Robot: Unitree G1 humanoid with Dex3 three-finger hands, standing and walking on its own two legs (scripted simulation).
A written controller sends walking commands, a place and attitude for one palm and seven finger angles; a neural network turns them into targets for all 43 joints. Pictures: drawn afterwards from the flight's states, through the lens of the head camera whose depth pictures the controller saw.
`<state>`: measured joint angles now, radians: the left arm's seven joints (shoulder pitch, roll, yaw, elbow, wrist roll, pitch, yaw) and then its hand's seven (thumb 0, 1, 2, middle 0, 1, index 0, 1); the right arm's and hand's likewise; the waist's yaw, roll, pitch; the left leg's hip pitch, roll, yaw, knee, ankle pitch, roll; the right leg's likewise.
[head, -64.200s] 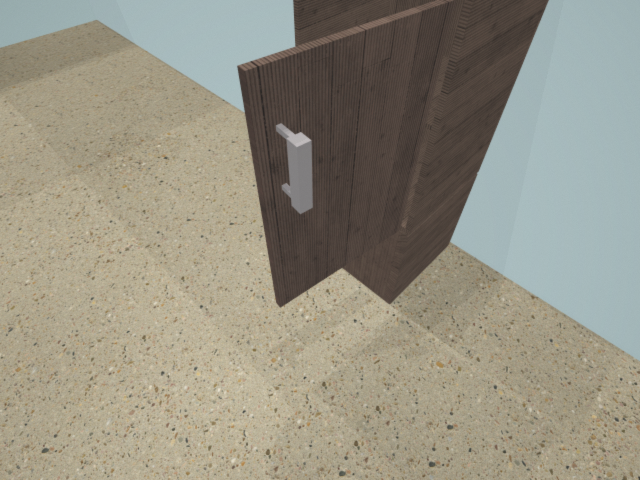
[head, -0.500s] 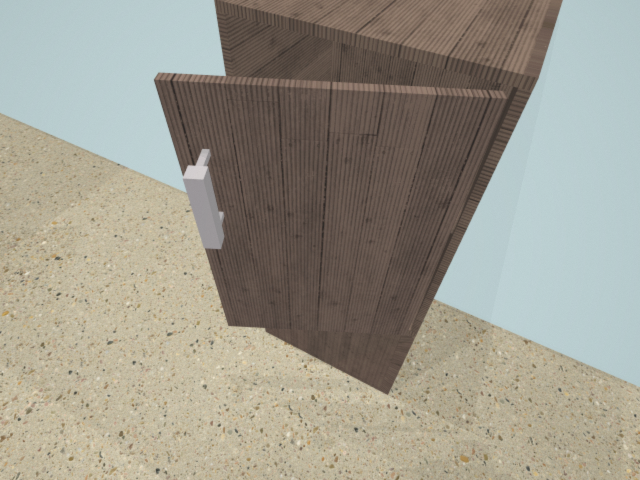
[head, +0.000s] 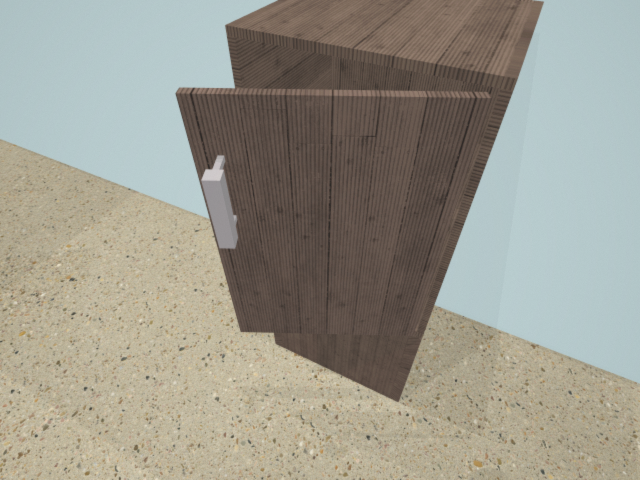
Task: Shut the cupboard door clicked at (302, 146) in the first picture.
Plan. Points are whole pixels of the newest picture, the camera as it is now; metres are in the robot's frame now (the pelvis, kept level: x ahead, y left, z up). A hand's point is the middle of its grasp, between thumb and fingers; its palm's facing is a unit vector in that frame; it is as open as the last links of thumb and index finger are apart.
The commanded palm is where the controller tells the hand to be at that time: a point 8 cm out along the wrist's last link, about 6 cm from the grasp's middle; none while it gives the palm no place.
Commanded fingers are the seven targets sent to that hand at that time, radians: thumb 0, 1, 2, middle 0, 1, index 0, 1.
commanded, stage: come to a stop and stand still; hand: left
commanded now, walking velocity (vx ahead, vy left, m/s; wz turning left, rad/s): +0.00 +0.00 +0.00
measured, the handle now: (224, 202) +0.49 +0.18 +0.09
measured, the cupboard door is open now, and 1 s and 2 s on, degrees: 25 25 25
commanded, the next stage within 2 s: look again from close up in 0.52 s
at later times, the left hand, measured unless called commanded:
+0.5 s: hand out of the picture -0.01 +0.23 -0.16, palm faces -0.02 -0.96 -0.27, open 7.4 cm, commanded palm none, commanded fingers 0.00 0.90 0.90 -0.20 -0.30 -0.20 -0.30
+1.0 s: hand out of the picture +0.02 +0.21 -0.16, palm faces -0.02 -0.96 -0.26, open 7.4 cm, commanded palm none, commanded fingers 0.00 0.90 0.90 -0.20 -0.30 -0.20 -0.30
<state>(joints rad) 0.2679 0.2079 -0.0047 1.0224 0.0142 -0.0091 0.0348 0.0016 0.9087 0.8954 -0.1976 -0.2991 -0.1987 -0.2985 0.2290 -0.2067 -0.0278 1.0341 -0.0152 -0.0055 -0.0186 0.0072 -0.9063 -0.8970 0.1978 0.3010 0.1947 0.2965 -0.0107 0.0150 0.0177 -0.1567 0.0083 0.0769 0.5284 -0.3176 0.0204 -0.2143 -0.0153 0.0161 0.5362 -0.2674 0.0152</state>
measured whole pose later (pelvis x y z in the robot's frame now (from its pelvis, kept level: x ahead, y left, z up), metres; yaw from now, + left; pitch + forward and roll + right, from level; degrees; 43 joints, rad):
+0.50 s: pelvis -0.03 +0.01 +0.01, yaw +0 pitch -3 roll +1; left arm 0.25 0.26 -0.01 1.08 0.02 0.00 0.02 0.00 0.91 0.90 -0.20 -0.30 -0.20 -0.30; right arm 0.21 -0.26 -0.02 1.11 -0.01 0.00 0.00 0.01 -0.90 -0.90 0.20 0.30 0.20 0.30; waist 0.00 -0.01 0.05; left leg -0.17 -0.02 0.08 0.42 -0.21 0.04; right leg -0.22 -0.04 0.02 0.43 -0.16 0.04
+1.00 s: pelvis -0.02 +0.01 +0.01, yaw +0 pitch -2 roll +0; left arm 0.20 0.24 -0.01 1.09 0.02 -0.01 0.02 0.00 0.91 0.90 -0.20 -0.30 -0.20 -0.30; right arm 0.16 -0.24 -0.02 1.14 -0.01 -0.01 0.00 0.01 -0.90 -0.90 0.20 0.30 0.20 0.30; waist 0.00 -0.01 0.06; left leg -0.15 -0.01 0.08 0.40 -0.20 0.03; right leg -0.21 -0.03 0.02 0.41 -0.16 0.03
